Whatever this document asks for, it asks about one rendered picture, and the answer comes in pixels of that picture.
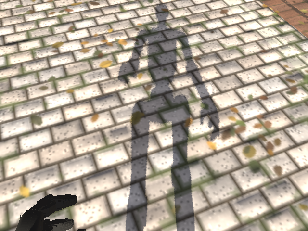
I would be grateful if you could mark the robot left hand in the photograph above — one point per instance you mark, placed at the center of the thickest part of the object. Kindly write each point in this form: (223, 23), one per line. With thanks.
(33, 220)

